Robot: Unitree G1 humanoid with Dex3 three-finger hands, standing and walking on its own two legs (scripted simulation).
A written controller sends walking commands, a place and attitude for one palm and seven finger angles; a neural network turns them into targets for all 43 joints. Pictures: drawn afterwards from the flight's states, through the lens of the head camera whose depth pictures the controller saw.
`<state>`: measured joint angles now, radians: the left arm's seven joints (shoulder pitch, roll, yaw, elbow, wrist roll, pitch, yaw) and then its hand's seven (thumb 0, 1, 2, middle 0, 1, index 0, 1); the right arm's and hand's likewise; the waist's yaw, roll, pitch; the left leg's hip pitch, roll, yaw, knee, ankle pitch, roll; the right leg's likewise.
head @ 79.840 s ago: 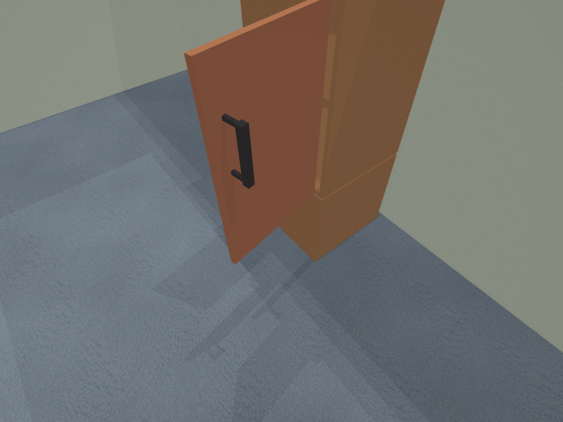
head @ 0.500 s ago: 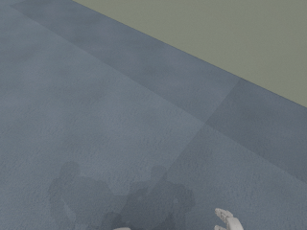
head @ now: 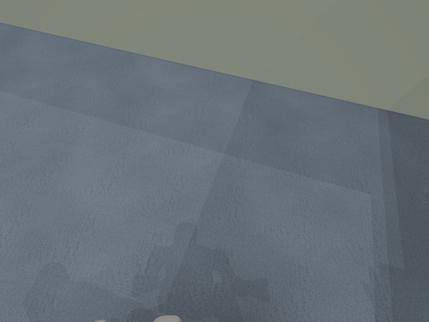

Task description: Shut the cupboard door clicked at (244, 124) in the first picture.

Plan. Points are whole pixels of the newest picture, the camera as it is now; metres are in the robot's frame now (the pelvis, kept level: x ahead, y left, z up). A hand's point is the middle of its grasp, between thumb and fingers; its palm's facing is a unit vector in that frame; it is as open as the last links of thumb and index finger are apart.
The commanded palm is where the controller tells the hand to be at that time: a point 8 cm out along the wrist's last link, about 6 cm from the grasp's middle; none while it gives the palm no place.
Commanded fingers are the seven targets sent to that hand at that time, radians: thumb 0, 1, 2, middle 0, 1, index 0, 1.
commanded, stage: turn to face it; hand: left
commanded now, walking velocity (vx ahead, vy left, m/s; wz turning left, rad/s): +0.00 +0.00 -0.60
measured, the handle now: out of the picture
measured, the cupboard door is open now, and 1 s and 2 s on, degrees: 6 6 6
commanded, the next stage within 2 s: none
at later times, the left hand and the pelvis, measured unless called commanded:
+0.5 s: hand (155, 288) +0.20 +0.14 -0.15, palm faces -0.33 -0.91 -0.25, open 7.4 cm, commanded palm none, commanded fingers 0.00 0.90 0.90 -0.20 -0.30 -0.20 -0.30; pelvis +0.01 +0.00 -0.01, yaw -19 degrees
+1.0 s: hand (150, 272) +0.23 +0.16 -0.17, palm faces -0.53 -0.83 -0.20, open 7.4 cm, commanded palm none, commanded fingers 0.00 0.90 0.90 -0.20 -0.30 -0.20 -0.30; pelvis +0.05 +0.03 +0.01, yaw -36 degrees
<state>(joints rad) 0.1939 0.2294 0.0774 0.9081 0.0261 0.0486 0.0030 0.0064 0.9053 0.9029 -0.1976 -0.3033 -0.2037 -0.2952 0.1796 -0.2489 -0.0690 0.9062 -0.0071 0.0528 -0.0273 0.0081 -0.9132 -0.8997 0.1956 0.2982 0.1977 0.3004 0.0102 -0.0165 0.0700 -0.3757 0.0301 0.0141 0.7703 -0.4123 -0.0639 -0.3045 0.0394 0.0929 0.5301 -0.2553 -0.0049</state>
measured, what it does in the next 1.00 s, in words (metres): steps on the spot, turning right: left foot, then right foot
